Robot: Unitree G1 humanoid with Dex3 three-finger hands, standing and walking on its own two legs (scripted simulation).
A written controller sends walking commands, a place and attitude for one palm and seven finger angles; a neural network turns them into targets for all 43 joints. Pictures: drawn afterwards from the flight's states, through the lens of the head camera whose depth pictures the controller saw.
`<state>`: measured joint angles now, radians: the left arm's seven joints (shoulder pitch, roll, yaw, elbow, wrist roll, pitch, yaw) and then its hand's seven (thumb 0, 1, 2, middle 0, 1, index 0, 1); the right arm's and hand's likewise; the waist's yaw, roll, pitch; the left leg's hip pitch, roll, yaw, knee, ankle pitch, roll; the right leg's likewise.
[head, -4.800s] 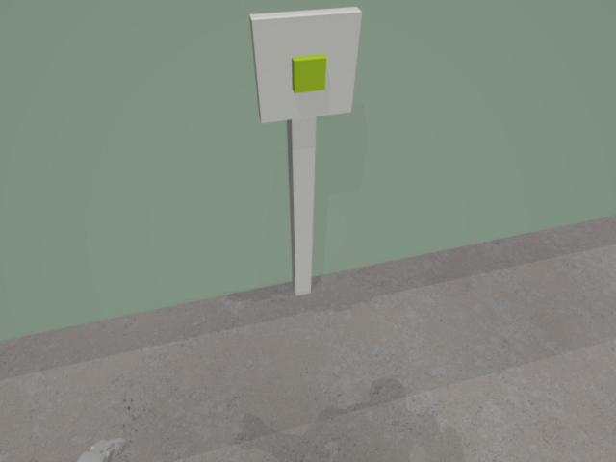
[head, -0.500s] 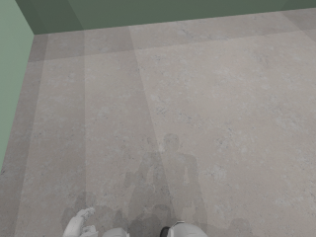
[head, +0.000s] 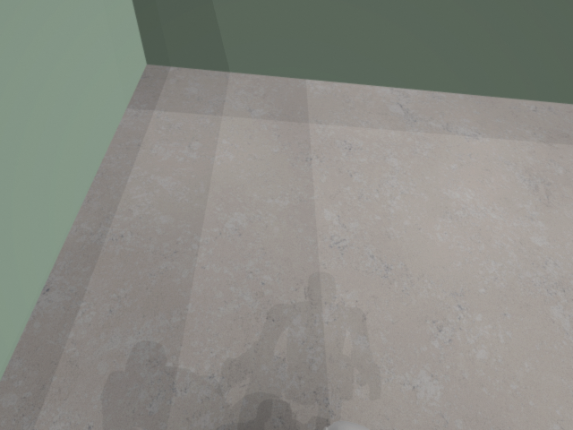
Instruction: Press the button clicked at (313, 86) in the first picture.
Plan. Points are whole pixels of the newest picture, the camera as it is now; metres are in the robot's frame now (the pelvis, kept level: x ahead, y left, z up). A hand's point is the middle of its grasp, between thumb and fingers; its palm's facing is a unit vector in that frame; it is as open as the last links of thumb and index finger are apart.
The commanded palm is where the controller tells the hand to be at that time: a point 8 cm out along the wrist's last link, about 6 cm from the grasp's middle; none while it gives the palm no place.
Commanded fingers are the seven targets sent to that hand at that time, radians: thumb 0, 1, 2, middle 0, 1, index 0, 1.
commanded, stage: turn to face it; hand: left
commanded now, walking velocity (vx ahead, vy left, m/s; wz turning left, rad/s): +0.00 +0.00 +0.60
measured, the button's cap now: out of the picture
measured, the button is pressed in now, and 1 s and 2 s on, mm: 0 0 0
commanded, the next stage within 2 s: none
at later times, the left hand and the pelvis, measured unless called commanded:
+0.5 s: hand out of the picture +0.08 +0.17 -0.14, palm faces +0.27 -0.92 -0.27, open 7.4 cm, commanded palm none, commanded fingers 0.00 0.90 0.90 -0.20 -0.30 -0.20 -0.30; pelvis -0.01 -0.06 +0.00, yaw +16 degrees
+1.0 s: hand out of the picture -0.16 +0.16 -0.19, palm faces +0.61 -0.76 -0.24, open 7.4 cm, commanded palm none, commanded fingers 0.00 0.90 0.90 -0.20 -0.30 -0.20 -0.30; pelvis -0.03 -0.02 -0.01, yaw +35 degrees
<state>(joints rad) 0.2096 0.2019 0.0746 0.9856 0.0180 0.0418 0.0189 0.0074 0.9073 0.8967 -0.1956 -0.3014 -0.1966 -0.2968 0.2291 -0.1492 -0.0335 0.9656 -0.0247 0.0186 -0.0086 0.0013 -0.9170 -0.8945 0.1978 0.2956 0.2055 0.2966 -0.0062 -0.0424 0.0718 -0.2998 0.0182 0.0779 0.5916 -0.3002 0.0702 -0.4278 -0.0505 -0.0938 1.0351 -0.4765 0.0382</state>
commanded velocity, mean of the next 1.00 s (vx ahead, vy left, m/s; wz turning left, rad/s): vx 0.00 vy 0.00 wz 0.60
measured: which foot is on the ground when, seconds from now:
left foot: down 0.00-0.46, up 0.48-0.92, down 0.94-1.00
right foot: up 0.00-0.44, down 0.46-0.96, up 0.98-1.00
